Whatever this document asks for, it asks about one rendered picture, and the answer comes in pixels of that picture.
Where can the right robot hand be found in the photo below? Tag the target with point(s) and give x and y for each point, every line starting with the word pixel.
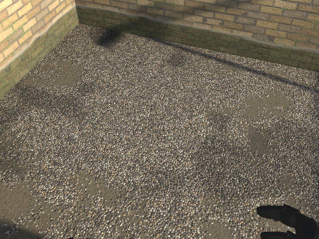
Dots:
pixel 305 227

